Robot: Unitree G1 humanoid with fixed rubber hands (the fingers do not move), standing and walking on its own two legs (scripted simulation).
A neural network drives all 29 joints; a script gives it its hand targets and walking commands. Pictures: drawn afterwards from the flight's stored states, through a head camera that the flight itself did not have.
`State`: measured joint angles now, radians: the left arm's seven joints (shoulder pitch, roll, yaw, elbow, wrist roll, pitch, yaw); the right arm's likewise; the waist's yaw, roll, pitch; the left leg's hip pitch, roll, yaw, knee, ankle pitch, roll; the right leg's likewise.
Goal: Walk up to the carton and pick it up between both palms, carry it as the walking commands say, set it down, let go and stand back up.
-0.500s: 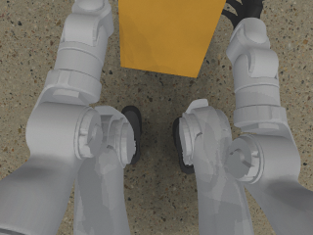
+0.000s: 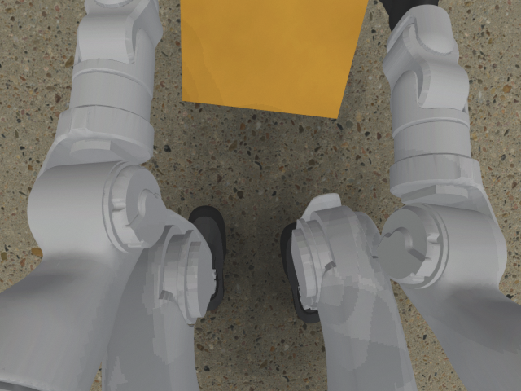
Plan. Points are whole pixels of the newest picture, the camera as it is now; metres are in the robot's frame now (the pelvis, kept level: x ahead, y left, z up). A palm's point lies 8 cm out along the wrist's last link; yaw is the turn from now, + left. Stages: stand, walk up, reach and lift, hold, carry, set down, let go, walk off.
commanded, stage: set down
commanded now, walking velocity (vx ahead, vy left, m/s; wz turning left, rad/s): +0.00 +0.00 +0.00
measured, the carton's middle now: out of the picture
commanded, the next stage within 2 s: none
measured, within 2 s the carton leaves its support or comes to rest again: rests again in 1.82 s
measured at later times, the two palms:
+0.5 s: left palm out of the picture +0.60 +0.12 -0.14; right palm (408, 2) +0.55 -0.17 -0.13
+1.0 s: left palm out of the picture +0.59 +0.12 -0.14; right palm out of the picture +0.55 -0.17 -0.13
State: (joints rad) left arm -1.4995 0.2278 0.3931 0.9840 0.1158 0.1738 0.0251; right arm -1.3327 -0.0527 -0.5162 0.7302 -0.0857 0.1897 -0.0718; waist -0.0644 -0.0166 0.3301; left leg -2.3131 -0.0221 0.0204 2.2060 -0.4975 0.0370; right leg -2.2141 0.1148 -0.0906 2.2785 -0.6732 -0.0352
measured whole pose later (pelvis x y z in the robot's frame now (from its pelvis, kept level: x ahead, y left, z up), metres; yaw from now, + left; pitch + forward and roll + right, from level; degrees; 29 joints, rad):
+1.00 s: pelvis +0.03 +0.01 +0.00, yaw +0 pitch +42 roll -2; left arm -1.41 0.18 0.44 1.00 0.15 0.05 0.04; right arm -1.24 -0.05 -0.49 0.73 -0.09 0.09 -0.03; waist -0.07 0.02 0.21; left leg -2.36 -0.04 0.03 2.23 -0.59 0.04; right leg -2.25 0.13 -0.07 2.29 -0.77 -0.02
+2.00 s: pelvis +0.00 +0.00 -0.01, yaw +1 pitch +29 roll +1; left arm -1.37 0.50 -0.01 1.14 -0.35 0.00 0.10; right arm -1.14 -0.28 -0.04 0.84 0.26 0.03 -0.15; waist -0.04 0.00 0.53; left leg -2.23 -0.02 0.05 2.25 -0.53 0.03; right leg -2.14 0.09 -0.07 2.34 -0.71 -0.05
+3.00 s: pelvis -0.03 +0.01 +0.11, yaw +0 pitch +25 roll -1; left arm -1.35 0.43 0.14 0.68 -0.16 0.40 0.10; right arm -1.22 -0.36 -0.16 0.58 0.27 0.41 -0.13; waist -0.08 -0.02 0.52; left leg -1.87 -0.04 0.01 1.88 -0.45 0.03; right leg -1.80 0.10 -0.05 1.95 -0.59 -0.03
